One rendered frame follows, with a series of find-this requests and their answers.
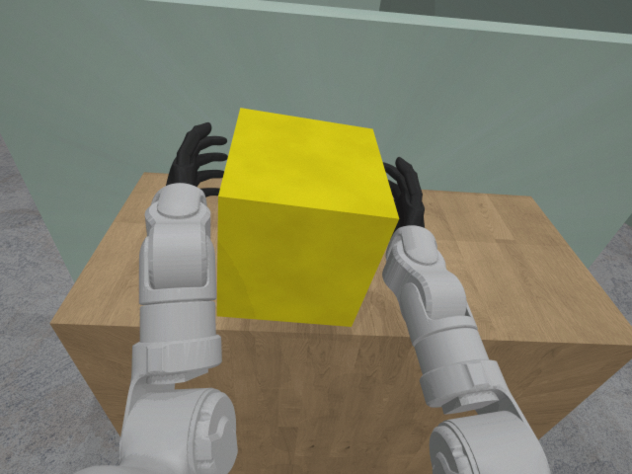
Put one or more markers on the robot left upper arm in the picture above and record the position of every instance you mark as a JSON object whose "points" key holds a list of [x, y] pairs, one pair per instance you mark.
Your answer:
{"points": [[179, 431]]}

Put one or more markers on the pedestal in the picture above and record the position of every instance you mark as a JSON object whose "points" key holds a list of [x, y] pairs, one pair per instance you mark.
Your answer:
{"points": [[324, 399]]}

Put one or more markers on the robot left forearm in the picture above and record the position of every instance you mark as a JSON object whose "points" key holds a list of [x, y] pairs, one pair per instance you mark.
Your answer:
{"points": [[177, 283]]}

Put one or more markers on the carton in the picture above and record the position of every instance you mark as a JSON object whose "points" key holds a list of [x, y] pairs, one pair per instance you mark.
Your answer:
{"points": [[305, 214]]}

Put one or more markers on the robot left hand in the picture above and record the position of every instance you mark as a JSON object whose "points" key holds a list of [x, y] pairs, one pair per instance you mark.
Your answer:
{"points": [[185, 166]]}

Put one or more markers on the robot right upper arm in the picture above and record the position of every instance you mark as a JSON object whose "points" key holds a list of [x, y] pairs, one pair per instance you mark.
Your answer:
{"points": [[492, 443]]}

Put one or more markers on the robot right forearm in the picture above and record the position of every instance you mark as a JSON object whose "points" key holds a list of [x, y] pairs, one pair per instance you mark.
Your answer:
{"points": [[457, 373]]}

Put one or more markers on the robot right hand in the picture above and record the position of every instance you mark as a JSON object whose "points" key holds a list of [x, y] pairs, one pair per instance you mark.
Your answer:
{"points": [[407, 194]]}

